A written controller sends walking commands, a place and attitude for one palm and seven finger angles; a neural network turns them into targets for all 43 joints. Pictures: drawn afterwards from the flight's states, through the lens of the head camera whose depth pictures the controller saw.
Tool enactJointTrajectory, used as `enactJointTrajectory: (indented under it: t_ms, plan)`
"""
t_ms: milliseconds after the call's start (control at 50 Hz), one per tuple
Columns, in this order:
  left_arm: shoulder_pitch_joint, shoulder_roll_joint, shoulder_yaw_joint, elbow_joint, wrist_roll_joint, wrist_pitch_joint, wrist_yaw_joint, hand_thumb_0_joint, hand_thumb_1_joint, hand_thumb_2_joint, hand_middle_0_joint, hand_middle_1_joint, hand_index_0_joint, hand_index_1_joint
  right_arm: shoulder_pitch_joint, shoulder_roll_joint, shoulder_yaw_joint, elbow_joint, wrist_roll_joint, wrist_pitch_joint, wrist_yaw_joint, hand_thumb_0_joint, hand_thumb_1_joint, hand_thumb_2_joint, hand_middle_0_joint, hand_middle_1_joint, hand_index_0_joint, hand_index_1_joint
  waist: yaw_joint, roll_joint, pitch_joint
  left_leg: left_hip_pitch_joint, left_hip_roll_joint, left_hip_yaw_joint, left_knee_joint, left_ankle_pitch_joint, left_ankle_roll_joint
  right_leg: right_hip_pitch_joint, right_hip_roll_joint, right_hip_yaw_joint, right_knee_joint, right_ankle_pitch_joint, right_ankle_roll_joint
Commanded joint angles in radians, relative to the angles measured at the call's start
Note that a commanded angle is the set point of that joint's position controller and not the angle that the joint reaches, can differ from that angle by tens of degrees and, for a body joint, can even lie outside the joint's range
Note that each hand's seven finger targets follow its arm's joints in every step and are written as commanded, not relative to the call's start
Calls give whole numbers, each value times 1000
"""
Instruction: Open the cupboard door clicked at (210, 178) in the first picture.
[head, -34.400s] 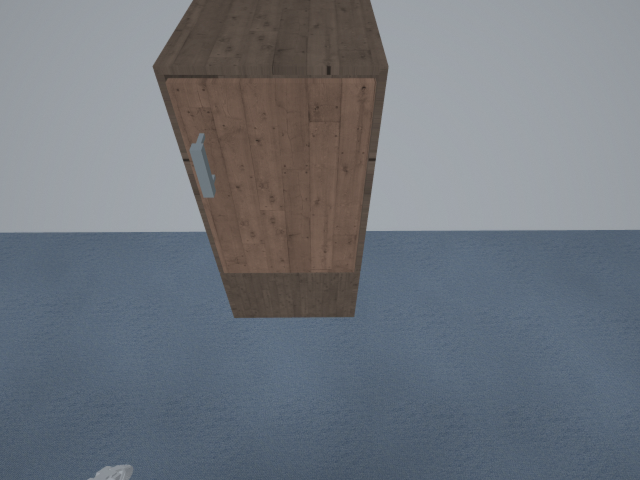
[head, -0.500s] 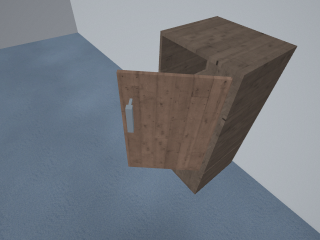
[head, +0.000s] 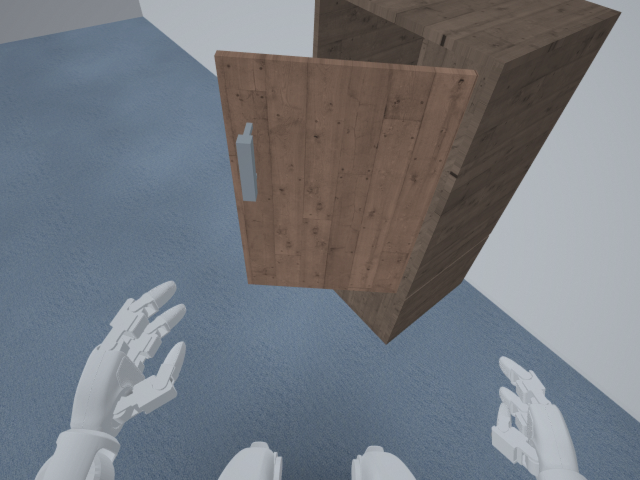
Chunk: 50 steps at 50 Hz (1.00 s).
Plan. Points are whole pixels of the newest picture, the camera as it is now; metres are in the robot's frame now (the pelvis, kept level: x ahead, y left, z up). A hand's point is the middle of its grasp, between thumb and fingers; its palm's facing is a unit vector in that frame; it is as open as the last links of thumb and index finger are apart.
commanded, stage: raise the hand with hooked fingers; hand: left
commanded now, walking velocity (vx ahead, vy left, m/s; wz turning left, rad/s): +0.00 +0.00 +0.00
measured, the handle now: (249, 162) +0.61 +0.14 +0.04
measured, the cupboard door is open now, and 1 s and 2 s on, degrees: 49 49 49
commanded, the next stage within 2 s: move the hooked fingers beside the handle in 1.74 s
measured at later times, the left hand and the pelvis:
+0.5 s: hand (138, 343) +0.27 +0.23 +0.04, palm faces +0.02 -1.00 -0.05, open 11.2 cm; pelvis +0.05 -0.01 -0.01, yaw +1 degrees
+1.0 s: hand (117, 313) +0.30 +0.26 +0.05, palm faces +0.00 -1.00 -0.05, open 13.7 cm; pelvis +0.05 +0.00 +0.00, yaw +1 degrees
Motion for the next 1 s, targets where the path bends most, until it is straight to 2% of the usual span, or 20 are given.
enactJointTrajectory:
  t_ms: [0, 40, 80, 100, 140, 160, 200, 240, 280, 320, 380, 480, 600, 660, 680, 720, 780, 860, 900, 980]
  plan:
    - [94, 178, 152, -346, -80, 43, 4, 0, 457, 710, -232, -585, -232, -585, -86, -115, -26, -279, 15, -9, -29, 0, -900, -900, 200, 300, 200, 300, 93, 73, -106, -51, -11, -81, -224, -302, -24, 63, 8, 42, -212, -372, -30]
    - [31, 180, 129, -531, -55, 7, 59, 0, 410, 690, -235, -615, -235, -615, -50, -95, -18, -266, 3, -9, -39, 0, -900, -900, 200, 300, 200, 300, 56, 144, -139, -12, 5, -100, -194, -261, -15, 31, 19, 34, -188, -298, -35]
    - [-88, 184, 81, -632, -27, -50, 90, 0, 363, 670, -238, -645, -238, -645, -24, -98, -7, -229, -12, -15, -50, 0, -900, -900, 200, 300, 200, 300, -2, 136, -116, -10, 18, -126, -153, -235, -9, -31, 35, 13, -145, -238, -37]
    - [-66, 194, 84, -619, -14, -68, 89, 0, 340, 660, -240, -660, -240, -660, -13, -100, -9, -208, -14, -19, -54, 0, -900, -900, 200, 300, 200, 300, -1, 160, -133, -4, 19, -122, -128, -198, -9, -46, 37, 14, -139, -215, -38]
    - [-35, 161, 40, -542, -8, -72, 54, 0, 293, 640, -243, -690, -243, -690, -5, -108, 0, -176, -13, -28, -54, 0, -900, -900, 200, 300, 200, 300, -28, 172, -111, -11, 18, -128, -90, -157, -9, -85, 43, -7, -125, -165, -35]
    - [-35, 173, 48, -506, -11, -61, 28, 0, 270, 630, -245, -705, -245, -705, -1, -115, 0, -158, -10, -33, -56, 0, -900, -900, 200, 300, 200, 300, -35, 169, -115, -16, 19, -128, -75, -134, -9, -88, 43, -10, -127, -147, -35]
    - [-18, 190, 76, -417, -29, 0, -31, 0, 223, 610, -248, -735, -248, -735, 1, -124, 2, -143, -3, -34, -61, 0, -900, -900, 200, 300, 200, 300, -27, 135, -137, -33, 17, -120, -52, -84, -9, -61, 43, -7, -136, -126, -32]
    - [11, 223, 140, -402, -56, 70, -72, 0, 177, 590, -252, -765, -252, -765, -3, -125, -4, -141, 7, -32, -67, 0, -900, -900, 200, 300, 200, 300, 10, 133, -227, -6, 15, -109, -53, 6, -10, 13, 41, -5, -145, -66, -31]
    - [53, 242, 200, -377, -90, 139, -93, 0, 130, 570, -255, -795, -255, -795, -20, -112, -6, -146, 10, -27, -68, 0, -900, -900, 200, 300, 200, 300, 47, 133, -274, 12, 10, -100, -53, 96, -13, 85, 44, -5, -146, 5, -33]
    - [75, 250, 245, -418, -112, 164, -90, 0, 83, 550, -258, -825, -258, -825, -23, -95, -11, -147, 7, -20, -65, 0, -900, -900, 200, 300, 200, 300, 64, 92, -352, 44, 10, -94, -54, 202, -14, 158, 39, -13, -134, 128, -25]
    - [100, 238, 276, -377, -127, 160, -69, 0, 13, 520, -263, -870, -263, -870, -37, -74, -14, -132, -3, -12, -59, 0, -900, -900, 200, 300, 200, 300, 76, 48, -315, 18, 13, -97, -48, 273, -22, 178, 41, -23, -113, 225, -24]
    - [75, 229, 260, -321, -119, 112, -81, 0, -103, 470, -272, -945, -272, -945, -15, -91, -21, -124, -5, -8, -52, 0, -900, -900, 200, 300, 200, 300, 51, 49, -254, -3, 13, -88, -42, 259, -24, 123, 36, -24, -104, 219, -22]
    - [3, 272, 271, -381, -126, 77, -110, 0, -243, 410, -282, -1035, -282, -1035, 23, -115, -24, -132, -1, -12, -52, 0, -900, -900, 200, 300, 200, 300, 45, 112, -316, 90, 16, -90, -69, 299, -27, 99, 39, -42, -100, 216, -27]
    - [-9, 280, 286, -351, -132, 76, -102, 0, -313, 380, -287, -1080, -287, -1080, 27, -119, -23, -134, 0, -4, -54, 0, -900, -900, 200, 300, 200, 300, 41, 102, -290, 86, 15, -93, -86, 271, -28, 92, 40, -51, -111, 183, -25]
    - [-32, 307, 306, -336, -134, 79, -104, 0, -337, 370, -288, -1095, -288, -1095, 30, -123, -23, -132, 0, 0, -56, 0, -900, -900, 200, 300, 200, 300, 45, 108, -275, 80, 17, -92, -79, 275, -29, 93, 45, -47, -109, 186, -33]
    - [-48, 296, 296, -330, -133, 82, -108, 0, -383, 350, -292, -1125, -292, -1125, 33, -124, -18, -139, 0, 7, -54, 0, -900, -900, 200, 300, 200, 300, 44, 142, -289, 103, 17, -92, -96, 277, -32, 88, 42, -54, -112, 181, -30]
    - [-106, 319, 307, -281, -141, 102, -118, 0, -453, 320, -297, -1170, -297, -1170, 40, -133, -12, -144, 1, 17, -58, 0, -900, -900, 200, 300, 200, 300, 33, 124, -253, 86, 17, -92, -99, 236, -30, 87, 47, -48, -130, 155, -33]
    - [-172, 338, 303, -243, -136, 118, -139, 0, -500, 300, -300, -1200, -300, -1200, 42, -142, -3, -158, 7, 24, -62, 0, -900, -900, 200, 300, 200, 300, 27, 128, -253, 96, 18, -94, -122, 185, -26, 86, 44, -45, -154, 110, -28]
    - [-218, 357, 308, -240, -136, 121, -150, 0, -500, 300, -300, -1200, -300, -1200, 48, -143, 3, -159, 5, 24, -62, 0, -900, -900, 200, 300, 200, 300, 31, 161, -276, 125, 19, -95, -126, 211, -29, 90, 47, -46, -150, 130, -34]
    - [-273, 383, 333, -161, -145, 133, -164, 0, -500, 300, -300, -1200, -300, -1200, 52, -150, 8, -155, 5, 27, -66, 0, -900, -900, 200, 300, 200, 300, 26, 111, -248, 91, 19, -96, -124, 179, -24, 96, 50, -41, -163, 105, -35]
